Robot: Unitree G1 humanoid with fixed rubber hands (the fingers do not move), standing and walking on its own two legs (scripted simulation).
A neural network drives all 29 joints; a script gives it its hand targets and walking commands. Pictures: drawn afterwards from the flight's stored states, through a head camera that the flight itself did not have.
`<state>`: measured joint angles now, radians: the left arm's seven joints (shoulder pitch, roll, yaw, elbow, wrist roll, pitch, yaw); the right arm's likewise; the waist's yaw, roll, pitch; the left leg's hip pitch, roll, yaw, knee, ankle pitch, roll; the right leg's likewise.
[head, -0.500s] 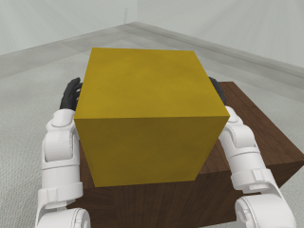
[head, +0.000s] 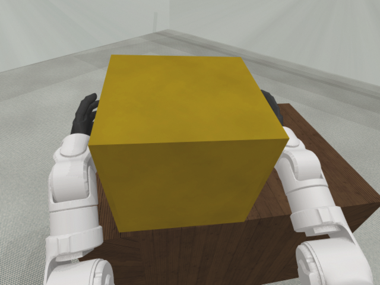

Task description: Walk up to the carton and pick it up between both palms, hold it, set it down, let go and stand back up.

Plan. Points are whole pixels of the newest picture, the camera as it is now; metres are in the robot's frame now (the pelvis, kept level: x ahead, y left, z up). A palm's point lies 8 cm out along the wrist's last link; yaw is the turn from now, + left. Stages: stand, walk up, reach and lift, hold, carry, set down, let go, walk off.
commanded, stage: reach and lift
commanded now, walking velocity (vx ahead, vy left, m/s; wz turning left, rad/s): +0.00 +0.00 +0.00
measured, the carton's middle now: (181, 142) +0.38 -0.01 +0.17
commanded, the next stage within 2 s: hold in 0.28 s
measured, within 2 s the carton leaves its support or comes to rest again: neither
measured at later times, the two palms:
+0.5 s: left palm (75, 130) +0.35 +0.18 +0.23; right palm (271, 116) +0.36 -0.18 +0.24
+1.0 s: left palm (72, 126) +0.35 +0.19 +0.23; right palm (270, 110) +0.36 -0.17 +0.25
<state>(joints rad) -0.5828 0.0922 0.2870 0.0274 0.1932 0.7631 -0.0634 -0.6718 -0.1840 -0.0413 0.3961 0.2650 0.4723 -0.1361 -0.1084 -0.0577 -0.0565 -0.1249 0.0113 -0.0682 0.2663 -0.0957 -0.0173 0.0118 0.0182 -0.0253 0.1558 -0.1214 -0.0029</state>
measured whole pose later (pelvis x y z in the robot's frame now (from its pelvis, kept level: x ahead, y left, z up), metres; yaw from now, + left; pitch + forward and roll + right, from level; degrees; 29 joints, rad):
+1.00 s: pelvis +0.00 +0.00 +0.00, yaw +0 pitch -3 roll -1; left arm -0.64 0.09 0.31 0.00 0.21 0.88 -0.06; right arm -0.80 -0.23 -0.02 0.46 0.34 0.58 -0.15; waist -0.09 -0.04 -0.09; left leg -0.12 0.01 -0.06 0.27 -0.10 -0.01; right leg 0.02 0.01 -0.02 0.15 -0.12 0.00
